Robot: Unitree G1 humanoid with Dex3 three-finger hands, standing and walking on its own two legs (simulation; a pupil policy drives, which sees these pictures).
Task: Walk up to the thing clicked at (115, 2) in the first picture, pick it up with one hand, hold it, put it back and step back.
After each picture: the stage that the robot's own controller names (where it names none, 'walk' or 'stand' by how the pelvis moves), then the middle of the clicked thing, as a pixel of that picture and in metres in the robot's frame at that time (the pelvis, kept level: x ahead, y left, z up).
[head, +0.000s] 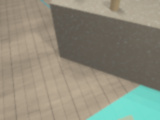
stand; (115, 1) +1.06 -0.18 -0.08
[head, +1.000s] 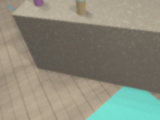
walk; (80, 5) +0.96 +0.11 -0.05
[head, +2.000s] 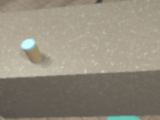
walk; (32, 51) +0.56 +0.31 -0.07
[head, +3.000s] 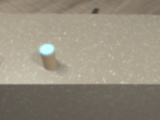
stand; (48, 57) +0.52 +0.20 -0.06
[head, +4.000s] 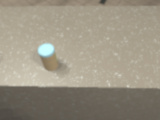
stand; (48, 57) +0.48 +0.19 -0.06
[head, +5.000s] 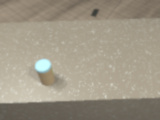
stand; (45, 73) +0.44 +0.20 -0.08
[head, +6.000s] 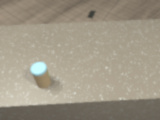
stand; (41, 75) +0.43 +0.22 -0.08
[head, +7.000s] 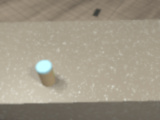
stand; (46, 73) +0.44 +0.20 -0.08
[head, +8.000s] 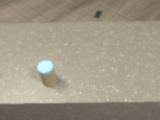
stand; (47, 74) +0.44 +0.19 -0.08
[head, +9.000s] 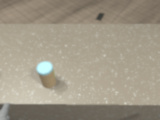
rise first; (47, 75) +0.43 +0.21 -0.08
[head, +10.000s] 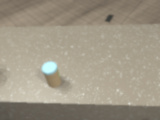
go down; (52, 75) +0.44 +0.21 -0.08
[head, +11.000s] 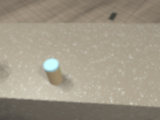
go down; (53, 72) +0.45 +0.20 -0.07
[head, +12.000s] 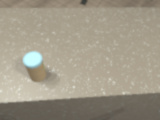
go down; (35, 67) +0.43 +0.19 -0.03
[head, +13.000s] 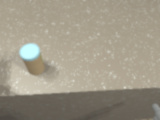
close in; (33, 60) +0.44 +0.19 -0.02
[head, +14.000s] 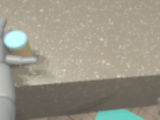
close; (20, 49) +0.45 +0.21 +0.01
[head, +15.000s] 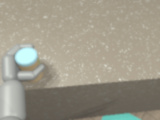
lift; (30, 65) +0.40 +0.18 +0.00
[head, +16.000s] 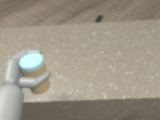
lift; (36, 74) +0.32 +0.17 +0.12
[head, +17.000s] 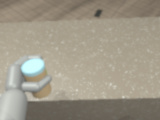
hold; (37, 79) +0.32 +0.17 +0.08
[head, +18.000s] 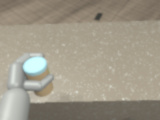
hold; (39, 77) +0.32 +0.17 +0.09
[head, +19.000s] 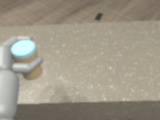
crouch; (28, 61) +0.36 +0.20 +0.13
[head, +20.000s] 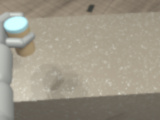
lower; (21, 37) +0.44 +0.21 +0.14
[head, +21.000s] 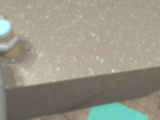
lower; (4, 39) +0.49 +0.22 +0.02
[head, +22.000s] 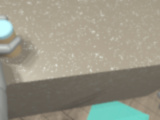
lower; (6, 40) +0.48 +0.22 +0.02
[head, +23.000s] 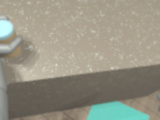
lower; (7, 40) +0.48 +0.22 +0.02
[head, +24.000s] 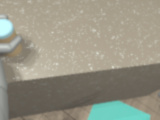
lower; (6, 39) +0.48 +0.22 +0.03
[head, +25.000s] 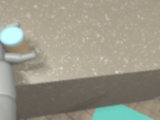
open; (16, 46) +0.46 +0.20 +0.02
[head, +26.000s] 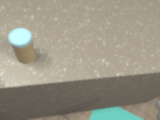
sink last; (23, 47) +0.46 +0.18 +0.01
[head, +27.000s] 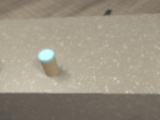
stand; (49, 63) +0.48 +0.21 -0.02
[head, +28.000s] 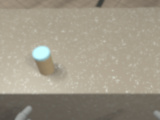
stand; (44, 61) +0.45 +0.20 -0.02
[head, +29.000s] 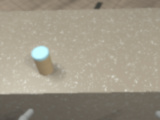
stand; (43, 61) +0.45 +0.20 -0.01
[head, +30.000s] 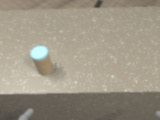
stand; (42, 61) +0.45 +0.21 -0.01
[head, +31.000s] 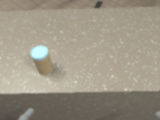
stand; (42, 61) +0.46 +0.21 -0.01
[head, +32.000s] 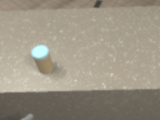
stand; (43, 60) +0.46 +0.20 -0.02
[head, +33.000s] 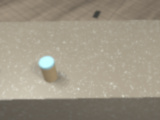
stand; (48, 69) +0.46 +0.19 -0.08
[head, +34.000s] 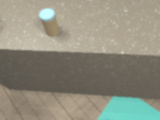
walk; (49, 23) +0.62 +0.20 -0.05
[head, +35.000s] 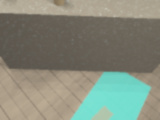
walk; out of the picture +0.92 +0.16 -0.06
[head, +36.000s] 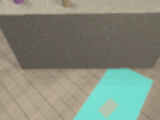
stand; out of the picture +1.07 +0.19 -0.06
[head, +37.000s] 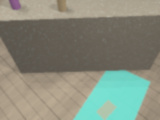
stand; (61, 2) +1.08 +0.20 -0.08
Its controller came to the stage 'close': yes
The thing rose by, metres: 0.23
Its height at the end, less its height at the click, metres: +0.00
